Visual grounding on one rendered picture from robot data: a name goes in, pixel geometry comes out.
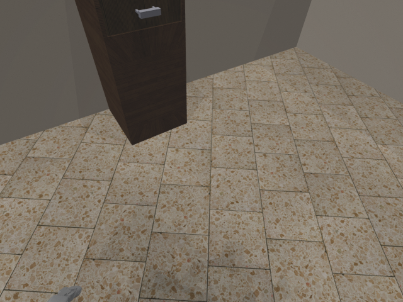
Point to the drawer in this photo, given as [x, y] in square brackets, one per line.
[119, 16]

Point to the handle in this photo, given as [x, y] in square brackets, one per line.
[147, 13]

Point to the robot left hand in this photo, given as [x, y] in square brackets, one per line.
[66, 294]

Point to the cabinet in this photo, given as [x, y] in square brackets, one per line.
[142, 72]

